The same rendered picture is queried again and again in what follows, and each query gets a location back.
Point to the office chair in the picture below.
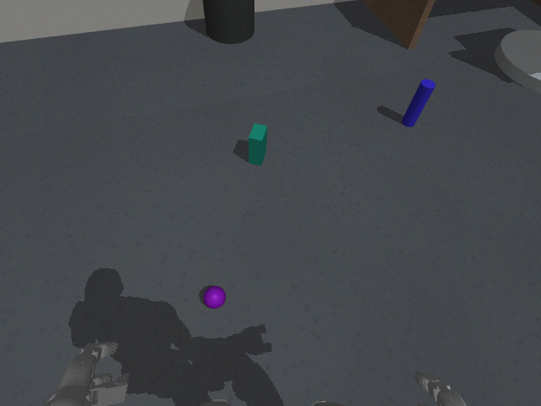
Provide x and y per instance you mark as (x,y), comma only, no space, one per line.
(519,56)

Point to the left robot hand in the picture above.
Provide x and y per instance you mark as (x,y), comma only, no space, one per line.
(81,371)

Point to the left robot arm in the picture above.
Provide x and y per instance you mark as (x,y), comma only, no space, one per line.
(71,395)

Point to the right robot hand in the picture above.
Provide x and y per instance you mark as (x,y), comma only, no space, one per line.
(438,390)

